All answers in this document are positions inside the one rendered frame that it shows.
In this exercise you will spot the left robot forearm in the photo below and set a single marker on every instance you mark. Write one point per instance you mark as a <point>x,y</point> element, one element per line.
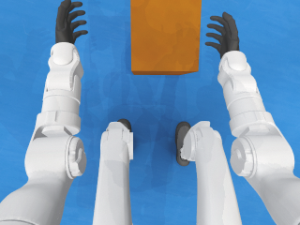
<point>62,95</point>

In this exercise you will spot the robot left thigh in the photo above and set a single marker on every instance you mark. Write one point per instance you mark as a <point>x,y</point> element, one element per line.
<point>112,204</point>

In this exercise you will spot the robot right upper arm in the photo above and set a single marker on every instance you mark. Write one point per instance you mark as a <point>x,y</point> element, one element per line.
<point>266,161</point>

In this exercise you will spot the robot right thigh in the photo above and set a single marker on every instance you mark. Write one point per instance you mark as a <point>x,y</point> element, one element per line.
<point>216,199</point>

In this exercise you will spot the robot thigh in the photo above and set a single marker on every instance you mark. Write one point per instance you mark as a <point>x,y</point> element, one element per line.
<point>216,199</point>
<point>112,204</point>

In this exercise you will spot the left robot hand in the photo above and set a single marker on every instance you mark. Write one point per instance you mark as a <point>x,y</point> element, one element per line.
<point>64,26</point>

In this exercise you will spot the carton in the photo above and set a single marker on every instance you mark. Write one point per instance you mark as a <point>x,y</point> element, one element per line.
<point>165,36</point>

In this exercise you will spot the right robot hand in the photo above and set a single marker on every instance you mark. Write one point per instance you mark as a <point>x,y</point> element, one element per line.
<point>229,39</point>

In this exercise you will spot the robot left upper arm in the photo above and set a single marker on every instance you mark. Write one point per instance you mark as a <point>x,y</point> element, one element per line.
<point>52,163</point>

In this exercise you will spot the right robot forearm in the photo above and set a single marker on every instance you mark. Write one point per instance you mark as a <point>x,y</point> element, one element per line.
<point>243,99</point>

